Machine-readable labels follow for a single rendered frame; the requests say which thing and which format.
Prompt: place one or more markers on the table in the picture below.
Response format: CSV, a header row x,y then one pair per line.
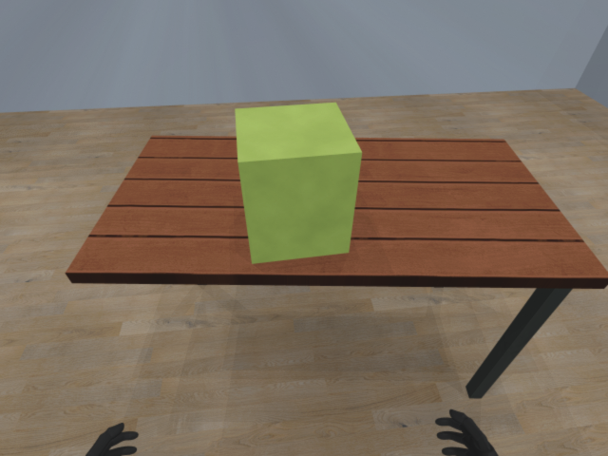
x,y
428,213

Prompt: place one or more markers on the robot right hand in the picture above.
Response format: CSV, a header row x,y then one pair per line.
x,y
471,436

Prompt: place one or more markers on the robot left hand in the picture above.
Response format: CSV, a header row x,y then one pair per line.
x,y
111,437

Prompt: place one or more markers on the carton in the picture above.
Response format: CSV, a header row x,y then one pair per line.
x,y
299,169

